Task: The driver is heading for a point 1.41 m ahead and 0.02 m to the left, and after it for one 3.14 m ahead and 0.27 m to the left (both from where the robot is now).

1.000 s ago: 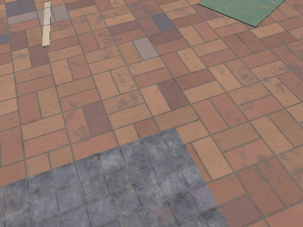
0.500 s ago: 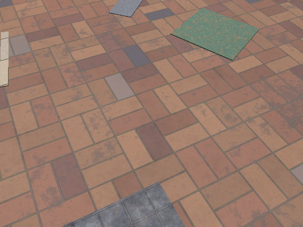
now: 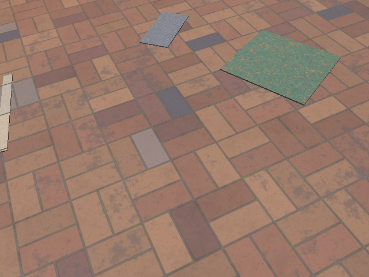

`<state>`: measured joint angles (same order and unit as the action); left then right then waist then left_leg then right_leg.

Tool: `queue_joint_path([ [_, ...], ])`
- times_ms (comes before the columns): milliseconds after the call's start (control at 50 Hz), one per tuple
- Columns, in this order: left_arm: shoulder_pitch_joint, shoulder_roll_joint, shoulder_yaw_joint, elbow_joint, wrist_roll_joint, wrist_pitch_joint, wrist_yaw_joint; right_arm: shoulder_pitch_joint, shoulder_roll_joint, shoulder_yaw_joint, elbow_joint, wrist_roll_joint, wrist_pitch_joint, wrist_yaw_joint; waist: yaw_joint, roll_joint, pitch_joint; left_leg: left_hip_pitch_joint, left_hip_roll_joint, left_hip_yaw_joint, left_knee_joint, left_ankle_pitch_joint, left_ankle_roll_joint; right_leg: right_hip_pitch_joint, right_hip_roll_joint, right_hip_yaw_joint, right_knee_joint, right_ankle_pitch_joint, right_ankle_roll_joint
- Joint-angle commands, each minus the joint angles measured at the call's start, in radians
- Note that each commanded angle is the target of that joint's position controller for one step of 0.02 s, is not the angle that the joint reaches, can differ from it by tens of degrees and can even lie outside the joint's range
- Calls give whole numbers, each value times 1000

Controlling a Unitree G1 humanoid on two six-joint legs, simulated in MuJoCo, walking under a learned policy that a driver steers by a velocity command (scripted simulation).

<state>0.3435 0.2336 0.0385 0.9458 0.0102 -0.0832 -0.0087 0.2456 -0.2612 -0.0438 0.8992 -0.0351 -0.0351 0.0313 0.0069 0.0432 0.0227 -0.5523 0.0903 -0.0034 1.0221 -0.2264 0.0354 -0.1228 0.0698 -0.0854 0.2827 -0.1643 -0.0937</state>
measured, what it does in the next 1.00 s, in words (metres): walks ahead: left foot, then right foot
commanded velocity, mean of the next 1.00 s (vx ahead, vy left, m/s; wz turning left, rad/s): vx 0.22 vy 0.00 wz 0.00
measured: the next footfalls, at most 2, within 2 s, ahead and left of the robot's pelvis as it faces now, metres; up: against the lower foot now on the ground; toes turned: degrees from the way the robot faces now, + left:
left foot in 0.26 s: +0.31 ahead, +0.11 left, +0.00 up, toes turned +4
right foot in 0.68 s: +0.16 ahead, -0.07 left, +0.00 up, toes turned +1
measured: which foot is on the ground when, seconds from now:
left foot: up 0.00-0.24, down 0.26-0.68, up 0.70-1.00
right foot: down 0.00-0.28, up 0.30-0.66, down 0.68-1.00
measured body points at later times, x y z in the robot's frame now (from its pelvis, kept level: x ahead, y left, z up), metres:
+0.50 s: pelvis +0.16 +0.03 -0.01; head +0.20 +0.05 +0.43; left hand +0.21 +0.28 -0.17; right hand +0.25 -0.21 -0.15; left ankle +0.27 +0.11 -0.75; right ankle +0.13 -0.10 -0.69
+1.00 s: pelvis +0.18 +0.02 +0.01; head +0.17 -0.01 +0.46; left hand +0.11 +0.26 -0.13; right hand +0.28 -0.24 -0.14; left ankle +0.22 +0.16 -0.69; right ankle +0.12 -0.07 -0.75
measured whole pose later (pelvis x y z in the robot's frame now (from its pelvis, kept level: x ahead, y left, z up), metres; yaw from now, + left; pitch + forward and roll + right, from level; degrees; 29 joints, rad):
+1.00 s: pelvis +0.18 +0.02 +0.01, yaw +0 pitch +2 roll +2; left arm 0.49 0.18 0.04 1.09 0.02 -0.07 0.03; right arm 0.20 -0.25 -0.08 0.97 -0.03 0.02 0.03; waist 0.05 0.02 -0.07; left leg -0.49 0.04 0.04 0.82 -0.19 -0.03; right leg -0.02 0.02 0.02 0.18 -0.20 -0.06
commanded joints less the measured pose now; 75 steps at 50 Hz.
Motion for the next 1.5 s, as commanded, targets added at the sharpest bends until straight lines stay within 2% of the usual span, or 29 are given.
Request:
queue_joint_path([
  [20, 29, 113, 22, -24, -5, -19, 1, -27, -42, -7, -54, -1, 4, 5, -14, -95, 48, -109, 34, 12, -73, 106, -26, 11, -260, 195, -193, 173, -123],
  [140, 103, 102, 12, 27, 0, -14, 8, -191, -1, 17, -100, 8, -8, -2, 23, -88, 78, -31, -23, 81, -368, 231, -22, 69, -228, 85, -114, 555, -88],
  [240, 73, 111, 9, 54, 2, -5, 27, 24, -46, 4, -5, 2, -42, -35, -52, -132, -22, 254, -121, 80, -548, 239, 41, 138, -212, 83, 183, 807, -19],
  [260, 68, 119, 11, 56, -12, -3, 29, 116, -71, -4, 28, -9, -62, -41, -95, -82, -65, 404, -82, 60, -660, 482, 54, 92, -170, 62, 327, 672, 10],
  [280, 116, 79, -2, 32, -26, -8, 34, 219, -156, -21, 51, -27, -72, -46, -93, 35, -195, 685, 145, -106, -518, 1122, 105, -94, -118, 39, 554, 219, 42],
  [300, 282, -19, -21, 77, -77, 10, 34, 202, -142, -14, 46, 1, -60, -42, -39, 181, -403, 868, 384, -323, -459, 1572, 312, -219, 18, 70, 834, -522, 70],
  [320, 223, 51, -3, 95, -55, 34, 43, 160, -90, 1, 25, 45, -50, -36, -50, 50, -409, 764, 345, -286, -510, 1508, 312, -201, -5, 181, 840, -510, 77],
  [380, 62, 47, 4, 69, 11, 70, 39, -62, -19, 32, 3, 36, -26, -66, 19, 46, -111, 413, 201, -132, -657, 1037, 221, -205, -66, 169, 734, -378, 99],
  [500, 31, 40, 16, 52, 9, 153, 50, -78, -101, -2, -9, 21, 33, -69, 28, 60, -140, 262, 179, -101, -713, 597, 238, -185, -34, 102, 774, -338, 110],
  [560, 57, 16, 5, 68, 25, 160, 38, -101, -61, 5, 5, 6, 49, -64, 38, 137, -126, 138, 120, -128, -862, -233, 162, -89, -62, 67, 560, -287, 92],
  [600, 114, 43, 11, 90, 26, 150, 28, -60, -110, -18, 33, 17, 65, -60, 44, 170, -108, 105, 125, -161, -924, -422, 129, -7, -23, 1, 478, -332, 72],
  [640, 212, 0, -3, 132, 23, 133, 24, -86, -120, -31, 35, 40, 84, -62, 94, 96, -44, 22, 114, -143, -918, -507, 82, 113, -16, -35, 271, -261, 19],
  [660, 249, -8, -9, 150, 28, 123, 27, -119, -91, -31, 23, 41, 89, -62, 113, 16, 30, -28, 70, -98, -816, -506, 38, 130, -31, 10, 111, -304, -20],
  [680, 248, 27, -9, 149, 32, 108, 37, -98, -5, -16, 15, 46, 92, -57, 94, -268, 50, -101, -40, 16, -461, -490, 4, 105, -224, 335, -144, -617, -65],
  [700, 154, 173, 26, 117, 11, 99, 43, -134, 7, -15, -27, 36, 88, -52, 53, -386, 164, -220, -160, 78, -257, -251, -25, -89, -461, 689, -326, -857, -135],
  [720, 64, 150, 23, 100, 6, 92, 49, -180, -70, -33, -41, 23, 78, -38, 7, -204, 231, -159, -91, -48, -176, -93, -18, -219, -436, 660, -346, -809, -129],
  [760, -47, 133, 23, 65, 7, 58, 39, -64, -77, -45, 21, 9, 60, -4, -73, -134, 133, -76, -110, -28, -83, 28, -16, -147, -322, 453, -287, -476, -54],
  [800, -8, 102, 21, 74, 2, 35, 32, -17, -58, -49, 54, -12, 54, 7, -65, -133, 61, -64, -105, 21, 1, 44, -17, -62, -263, 336, -246, -378, -33],
  [860, 123, 63, 15, 117, 3, 24, 29, -101, -25, -41, 24, -3, 50, 4, -6, -173, 81, -156, -77, 39, -15, 51, -38, 32, -267, 335, -240, -386, -57],
  [1040, 238, 94, 28, 134, 14, 2, 40, -264, -18, -22, -58, 7, 12, -3, 92, -189, 100, -127, -44, 64, -351, -19, -49, 163, -318, 332, -189, -204, -135],
  [1120, 198, 112, 38, 129, 19, -3, 30, -237, -23, -20, -78, 12, -5, -5, 59, -192, 106, 42, -66, 93, -460, -74, 0, 88, -326, 302, -111, -38, -128],
  [1160, 128, 121, 42, 118, 6, -2, 24, -64, -21, -28, -27, 18, -18, -16, -39, -144, 59, 337, -116, 125, -592, 22, 25, -31, -287, 235, 32, 149, -85],
  [1180, 117, 95, 34, 112, 3, -6, 20, 88, -68, -49, 25, 12, -32, -30, -96, -59, -36, 582, -91, 72, -606, 15, 43, -127, -219, 161, 228, 231, -52],
  [1200, 87, 31, 14, 67, -9, -9, 13, 272, -176, -73, 46, -10, -44, -42, -170, 134, -162, 815, 185, -278, -721, -255, 107, -339, -118, 56, 574, 22, 3],
  [1220, 105, 15, 17, 51, 2, -13, 12, 317, -250, -86, 70, 2, -38, -37, -139, 256, -153, 841, 331, -642, -865, -340, 179, -564, -4, 53, 788, -365, 10],
  [1240, 65, 73, 35, 55, 22, -5, 9, 206, -169, -67, 53, 10, -30, -33, -80, 100, -41, 711, 302, -569, -845, -397, 182, -600, -95, 131, 902, -294, -16],
  [1260, 29, 59, 34, 53, 20, -8, -6, 94, -94, -47, 21, 14, -33, -24, -42, 26, 32, 589, 249, -449, -856, -320, 164, -584, -136, 137, 897, -180, -19],
  [1320, 16, 23, 31, 56, 26, 11, -22, 48, -10, -17, 28, 20, -55, -26, 13, 47, 53, 477, 122, -196, -896, 23, 115, -494, -176, 102, 812, -56, 14],
  [1500, -325, -11, 6, -71, 15, 33, -35, 234, -19, 2, 113, 24, -73, -38, -26, 30, 98, 494, 63, -16, -884, 554, 123, -523, -126, -12, 462, 152, 59],
])
Velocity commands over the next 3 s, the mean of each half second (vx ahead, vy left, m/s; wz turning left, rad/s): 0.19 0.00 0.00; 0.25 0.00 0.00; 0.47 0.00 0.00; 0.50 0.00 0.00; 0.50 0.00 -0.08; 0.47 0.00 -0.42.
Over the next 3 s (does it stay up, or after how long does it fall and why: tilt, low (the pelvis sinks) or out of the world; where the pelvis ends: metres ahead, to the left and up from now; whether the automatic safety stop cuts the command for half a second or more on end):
stays up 1.23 0.06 -0.01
